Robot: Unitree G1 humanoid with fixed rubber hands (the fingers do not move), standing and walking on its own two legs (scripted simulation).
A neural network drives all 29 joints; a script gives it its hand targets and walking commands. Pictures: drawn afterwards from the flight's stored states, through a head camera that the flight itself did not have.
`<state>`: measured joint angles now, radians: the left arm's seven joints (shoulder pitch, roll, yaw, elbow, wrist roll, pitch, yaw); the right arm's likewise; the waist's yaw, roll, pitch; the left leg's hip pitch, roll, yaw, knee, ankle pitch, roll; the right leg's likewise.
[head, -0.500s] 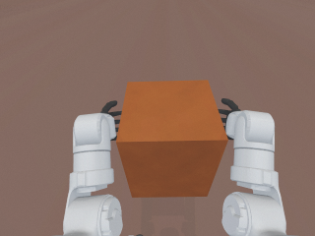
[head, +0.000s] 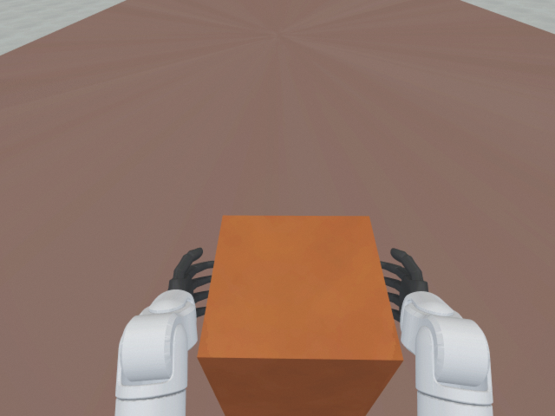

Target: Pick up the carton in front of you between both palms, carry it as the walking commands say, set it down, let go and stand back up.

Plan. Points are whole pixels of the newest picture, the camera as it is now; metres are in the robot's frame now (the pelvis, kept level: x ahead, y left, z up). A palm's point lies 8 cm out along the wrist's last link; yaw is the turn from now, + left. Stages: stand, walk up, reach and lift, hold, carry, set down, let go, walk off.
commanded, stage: carry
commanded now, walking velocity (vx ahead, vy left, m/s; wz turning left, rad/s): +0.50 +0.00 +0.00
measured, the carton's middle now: (294, 321) +0.28 +0.00 +0.03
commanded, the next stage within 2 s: none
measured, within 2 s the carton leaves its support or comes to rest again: neither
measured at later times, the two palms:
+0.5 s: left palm (198, 202) +0.49 +0.17 +0.09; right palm (357, 198) +0.49 -0.13 +0.10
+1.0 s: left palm (217, 206) +0.52 +0.14 +0.06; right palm (369, 206) +0.51 -0.16 +0.06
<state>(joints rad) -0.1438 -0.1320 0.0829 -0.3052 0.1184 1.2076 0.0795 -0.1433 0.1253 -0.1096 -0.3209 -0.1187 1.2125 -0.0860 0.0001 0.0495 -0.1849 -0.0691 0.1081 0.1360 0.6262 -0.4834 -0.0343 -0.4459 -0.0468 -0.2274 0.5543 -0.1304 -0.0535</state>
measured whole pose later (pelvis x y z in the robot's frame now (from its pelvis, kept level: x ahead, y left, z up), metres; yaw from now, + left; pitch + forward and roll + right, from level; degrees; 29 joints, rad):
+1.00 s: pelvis +0.24 +0.00 +0.01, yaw -2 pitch +3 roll +1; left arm -0.15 -0.13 0.11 -0.03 0.19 0.95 0.04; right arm -0.16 0.13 -0.12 -0.02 -0.20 0.94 -0.04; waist 0.00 -0.02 -0.14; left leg -0.37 0.08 0.22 0.58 -0.25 0.02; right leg -0.11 -0.07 -0.13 0.52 -0.46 0.02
